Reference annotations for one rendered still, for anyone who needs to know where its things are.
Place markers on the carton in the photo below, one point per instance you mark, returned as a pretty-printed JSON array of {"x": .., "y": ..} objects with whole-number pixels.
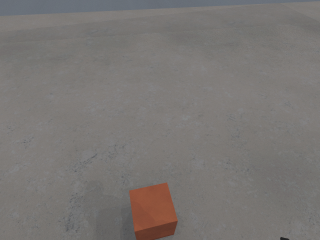
[{"x": 153, "y": 212}]

